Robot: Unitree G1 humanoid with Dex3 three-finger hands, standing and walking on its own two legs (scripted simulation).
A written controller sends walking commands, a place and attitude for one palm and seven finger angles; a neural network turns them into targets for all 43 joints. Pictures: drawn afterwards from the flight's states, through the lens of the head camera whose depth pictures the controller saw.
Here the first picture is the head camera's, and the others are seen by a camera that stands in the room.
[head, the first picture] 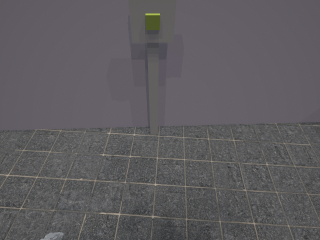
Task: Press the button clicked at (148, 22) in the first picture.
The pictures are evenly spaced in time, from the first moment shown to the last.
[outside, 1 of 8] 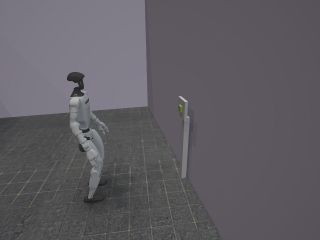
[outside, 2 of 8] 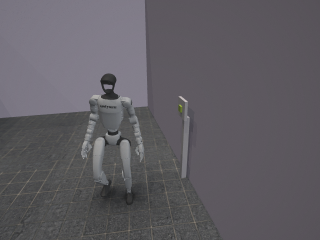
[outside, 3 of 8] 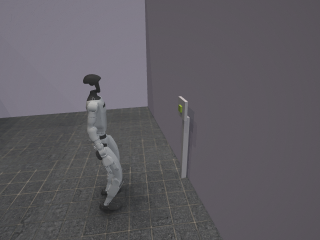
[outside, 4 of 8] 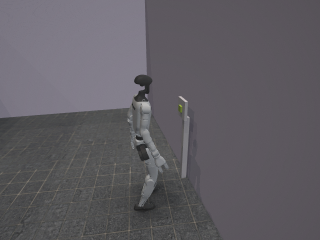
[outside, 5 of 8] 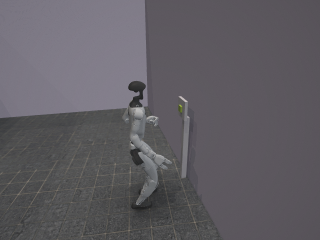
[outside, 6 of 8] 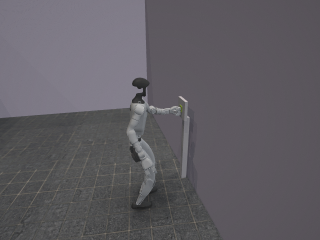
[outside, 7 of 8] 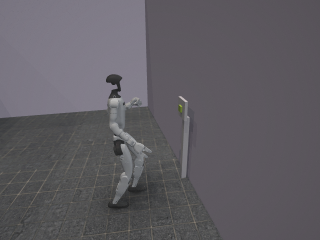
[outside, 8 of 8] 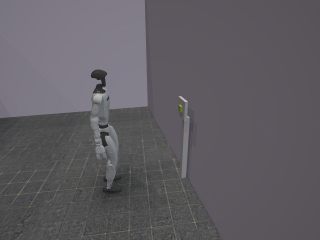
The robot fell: no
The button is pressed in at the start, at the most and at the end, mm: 0 13 0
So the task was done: yes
